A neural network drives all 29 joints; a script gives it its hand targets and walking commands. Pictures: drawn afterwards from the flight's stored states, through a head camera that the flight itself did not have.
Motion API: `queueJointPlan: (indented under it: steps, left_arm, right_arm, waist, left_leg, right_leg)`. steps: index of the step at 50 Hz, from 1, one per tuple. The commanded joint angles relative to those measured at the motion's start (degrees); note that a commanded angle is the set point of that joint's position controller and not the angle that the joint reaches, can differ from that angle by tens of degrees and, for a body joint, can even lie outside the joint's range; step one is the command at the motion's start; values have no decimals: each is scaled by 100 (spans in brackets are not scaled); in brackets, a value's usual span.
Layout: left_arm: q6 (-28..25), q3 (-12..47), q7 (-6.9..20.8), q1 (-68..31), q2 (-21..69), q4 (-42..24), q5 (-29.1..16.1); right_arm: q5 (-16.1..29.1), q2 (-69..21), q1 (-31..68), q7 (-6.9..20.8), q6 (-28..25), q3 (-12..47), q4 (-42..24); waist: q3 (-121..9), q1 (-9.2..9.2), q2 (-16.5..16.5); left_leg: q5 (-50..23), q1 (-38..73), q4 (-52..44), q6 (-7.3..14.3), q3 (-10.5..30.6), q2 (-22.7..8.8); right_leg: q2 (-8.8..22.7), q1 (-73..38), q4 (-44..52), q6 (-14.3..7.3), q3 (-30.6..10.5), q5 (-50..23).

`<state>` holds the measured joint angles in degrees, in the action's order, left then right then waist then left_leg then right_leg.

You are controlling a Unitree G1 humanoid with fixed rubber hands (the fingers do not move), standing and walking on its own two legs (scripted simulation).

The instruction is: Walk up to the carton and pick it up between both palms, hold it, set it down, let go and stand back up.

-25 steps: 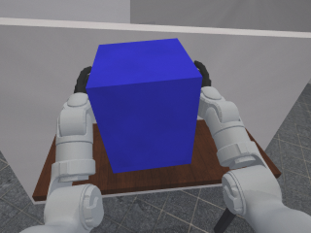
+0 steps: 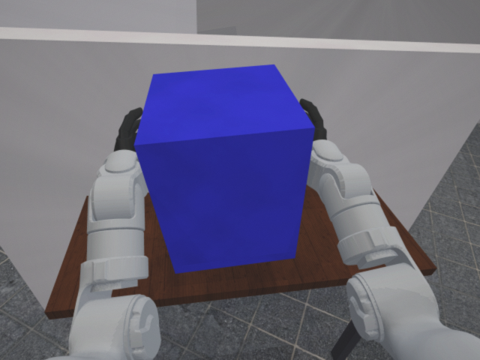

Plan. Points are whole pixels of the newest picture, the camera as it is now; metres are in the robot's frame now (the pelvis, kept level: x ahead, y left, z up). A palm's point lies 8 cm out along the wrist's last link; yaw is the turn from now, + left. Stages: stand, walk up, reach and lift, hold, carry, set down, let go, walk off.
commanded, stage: hold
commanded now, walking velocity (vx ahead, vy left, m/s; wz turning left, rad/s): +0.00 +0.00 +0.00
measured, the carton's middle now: (225, 167) +0.36 +0.00 +0.19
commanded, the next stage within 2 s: none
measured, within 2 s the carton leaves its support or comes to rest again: neither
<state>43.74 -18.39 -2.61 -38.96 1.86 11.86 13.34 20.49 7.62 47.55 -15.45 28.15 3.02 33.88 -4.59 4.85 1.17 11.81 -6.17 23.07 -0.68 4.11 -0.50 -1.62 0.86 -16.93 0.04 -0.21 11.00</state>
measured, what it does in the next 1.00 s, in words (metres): stands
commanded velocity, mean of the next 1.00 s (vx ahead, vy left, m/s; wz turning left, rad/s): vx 0.00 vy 0.00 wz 0.00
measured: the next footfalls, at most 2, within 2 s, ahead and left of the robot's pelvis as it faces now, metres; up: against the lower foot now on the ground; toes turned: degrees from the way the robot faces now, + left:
none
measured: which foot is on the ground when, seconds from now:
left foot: down 0.00-1.00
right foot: down 0.00-1.00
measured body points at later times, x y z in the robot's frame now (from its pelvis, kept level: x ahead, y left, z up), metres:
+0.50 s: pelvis +0.00 +0.00 +0.00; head -0.08 +0.02 +0.44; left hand +0.36 +0.16 +0.22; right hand +0.37 -0.14 +0.24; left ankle +0.01 +0.12 -0.75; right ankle -0.01 -0.12 -0.75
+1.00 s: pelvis -0.02 +0.00 +0.00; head -0.08 +0.02 +0.45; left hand +0.37 +0.16 +0.22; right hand +0.38 -0.14 +0.24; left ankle +0.01 +0.12 -0.75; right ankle -0.01 -0.12 -0.75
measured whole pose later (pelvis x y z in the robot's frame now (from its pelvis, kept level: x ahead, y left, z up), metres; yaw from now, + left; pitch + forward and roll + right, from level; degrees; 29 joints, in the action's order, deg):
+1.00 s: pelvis -0.02 +0.00 +0.00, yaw +0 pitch -4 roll -1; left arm 41.1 -19.9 -2.2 -43.6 0.4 19.3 12.4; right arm 17.8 6.8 51.9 -14.4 27.6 -0.1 39.0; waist -5.4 3.8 1.3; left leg 9.7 -8.9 22.4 -0.7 4.3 -0.4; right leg -1.7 4.0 -17.3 0.0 -0.3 9.5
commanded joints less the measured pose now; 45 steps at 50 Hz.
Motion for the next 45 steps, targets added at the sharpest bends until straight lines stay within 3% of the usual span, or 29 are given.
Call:
queueJointPlan:
  steps: [1,6,9,13,19,25,30,33,34,38,42,43,45]
  left_arm:
    - [-280,3128,732,-4573,3388,-632,-901]
    - [-208,3220,815,-4397,3340,-1039,-889]
    - [-134,3088,888,-4332,3163,-933,-764]
    - [-116,3292,978,-4388,3245,-1150,-827]
    - [-144,3182,978,-4455,3282,-763,-817]
    - [-228,3244,919,-4906,3415,-628,-879]
    - [-312,2999,853,-4931,3428,-166,-818]
    - [-405,3146,758,-5228,3452,-431,-969]
    - [-420,3030,740,-5271,3417,-287,-956]
    - [-427,2920,713,-5183,3481,113,-892]
    - [-507,2878,683,-5323,3497,152,-972]
    - [-521,2975,676,-5342,3586,64,-1064]
    - [-532,2837,657,-5325,3452,291,-965]
  right_arm:
    - [759,-4295,5046,484,-179,1957,-2300]
    - [853,-4240,4822,426,-147,2103,-2561]
    - [754,-4262,4576,389,-42,2046,-2248]
    - [750,-4178,4470,400,-34,1985,-2346]
    - [594,-4203,4783,419,-36,1823,-2269]
    - [504,-4198,5001,571,-102,1632,-1882]
    - [420,-4282,5145,655,-169,1549,-1582]
    - [525,-4387,5183,674,-183,1616,-1575]
    - [557,-4462,5339,682,-195,1625,-1563]
    - [371,-4338,5385,736,-262,1435,-1359]
    - [374,-4387,5439,742,-305,1425,-1273]
    - [463,-4416,5620,724,-355,1513,-1571]
    - [454,-4459,5593,706,-302,1444,-1310]
  waist:
    - [-2224,-73,-260]
    - [-2424,-24,-232]
    - [-2000,-43,-131]
    - [-2074,70,-298]
    - [-1838,90,-260]
    - [-1884,97,-520]
    - [-1879,-38,-316]
    - [-2174,1,-463]
    - [-2170,-77,-326]
    - [-2042,-83,-320]
    - [-2176,-64,-227]
    - [-2506,-60,-293]
    - [-2197,-81,-289]
  left_leg:
    - [-2052,1020,-56,-177,-198,336]
    - [-2479,1205,56,-195,-226,363]
    - [-2182,1044,-67,-167,-239,358]
    - [-2267,1038,-41,-217,-243,351]
    - [-1919,979,-125,-195,-246,360]
    - [-1581,845,-264,-217,-228,293]
    - [-1273,731,-373,-113,-238,279]
    - [-1496,822,-266,-172,-214,302]
    - [-1310,798,-310,-130,-226,310]
    - [-799,665,-461,-51,-234,261]
    - [-996,675,-399,-44,-227,265]
    - [-1123,715,-294,-52,-217,285]
    - [-787,567,-378,-17,-241,310]
  right_leg:
    - [-305,-262,118,380,119,-1886]
    - [-321,-512,25,419,91,-2516]
    - [-288,-507,64,457,107,-2448]
    - [-289,-544,67,409,108,-2383]
    - [-268,-328,143,396,133,-2036]
    - [-257,-33,220,266,170,-1233]
    - [-236,0,285,276,115,-892]
    - [-273,4,225,259,127,-1009]
    - [-284,41,249,285,150,-835]
    - [-257,252,322,243,152,-262]
    - [-266,167,302,254,133,-457]
    - [-264,70,249,262,108,-632]
    - [-246,179,334,270,97,-316]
